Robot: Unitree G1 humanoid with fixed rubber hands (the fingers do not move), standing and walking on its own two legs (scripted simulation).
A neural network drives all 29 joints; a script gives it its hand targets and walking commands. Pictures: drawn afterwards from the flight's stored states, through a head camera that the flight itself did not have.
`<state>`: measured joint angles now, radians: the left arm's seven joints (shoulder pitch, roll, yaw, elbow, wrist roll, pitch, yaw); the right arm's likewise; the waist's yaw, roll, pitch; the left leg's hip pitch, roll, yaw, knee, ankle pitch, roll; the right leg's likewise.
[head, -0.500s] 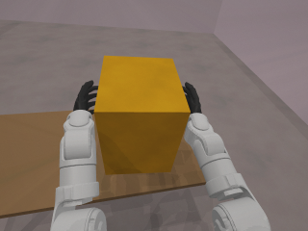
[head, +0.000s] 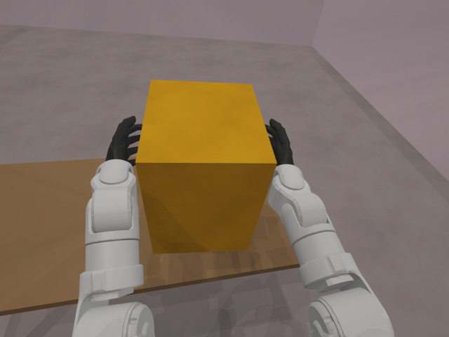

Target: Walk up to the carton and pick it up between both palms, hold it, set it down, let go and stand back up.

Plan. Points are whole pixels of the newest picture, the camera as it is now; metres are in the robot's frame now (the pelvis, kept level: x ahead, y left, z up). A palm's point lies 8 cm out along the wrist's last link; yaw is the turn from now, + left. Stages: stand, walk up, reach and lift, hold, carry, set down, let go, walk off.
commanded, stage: set down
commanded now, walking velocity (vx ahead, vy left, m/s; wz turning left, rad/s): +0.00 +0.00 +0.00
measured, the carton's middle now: (202, 169) +0.38 +0.02 +0.14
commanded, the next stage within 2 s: none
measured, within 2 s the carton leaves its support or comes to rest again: neither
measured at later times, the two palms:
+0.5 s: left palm (107, 167) +0.37 +0.18 +0.16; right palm (263, 165) +0.37 -0.10 +0.16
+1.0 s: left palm (119, 178) +0.39 +0.17 +0.12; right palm (262, 172) +0.39 -0.10 +0.13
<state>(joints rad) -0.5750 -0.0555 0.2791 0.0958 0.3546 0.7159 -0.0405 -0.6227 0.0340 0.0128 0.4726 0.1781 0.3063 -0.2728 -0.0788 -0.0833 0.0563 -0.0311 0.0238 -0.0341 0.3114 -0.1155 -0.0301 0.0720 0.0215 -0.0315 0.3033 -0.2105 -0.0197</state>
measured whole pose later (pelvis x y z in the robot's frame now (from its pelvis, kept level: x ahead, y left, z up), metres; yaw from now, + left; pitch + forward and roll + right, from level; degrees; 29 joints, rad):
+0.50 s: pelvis +0.01 +0.01 +0.00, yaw +0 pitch -11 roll +0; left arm -0.60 -0.08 0.35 0.29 0.43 0.49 -0.11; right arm -0.61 0.12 -0.15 0.63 -0.02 0.02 -0.20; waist -0.01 -0.09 0.09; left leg 0.02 0.01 -0.03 0.28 -0.11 -0.02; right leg 0.12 0.00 -0.03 0.28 -0.21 -0.01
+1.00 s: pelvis +0.03 +0.01 +0.00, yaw -1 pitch -8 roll +0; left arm -0.52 -0.08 0.30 0.35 0.36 0.34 -0.04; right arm -0.56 0.08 -0.09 0.69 0.00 -0.12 -0.21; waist 0.00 -0.07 0.09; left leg -0.01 0.02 -0.01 0.29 -0.14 -0.02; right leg 0.10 0.01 -0.01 0.24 -0.21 -0.01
